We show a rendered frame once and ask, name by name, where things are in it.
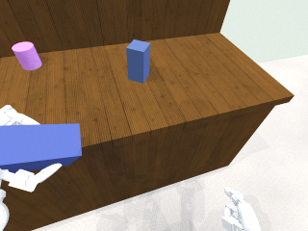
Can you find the robot left hand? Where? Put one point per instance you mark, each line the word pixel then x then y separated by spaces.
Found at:
pixel 22 179

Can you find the table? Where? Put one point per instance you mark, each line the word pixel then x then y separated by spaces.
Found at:
pixel 201 102

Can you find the left robot forearm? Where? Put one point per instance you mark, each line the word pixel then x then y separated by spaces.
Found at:
pixel 4 211

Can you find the sponge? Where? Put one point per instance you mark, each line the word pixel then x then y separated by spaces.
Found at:
pixel 38 146

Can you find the robot right hand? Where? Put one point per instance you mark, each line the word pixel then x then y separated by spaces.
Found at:
pixel 243 217

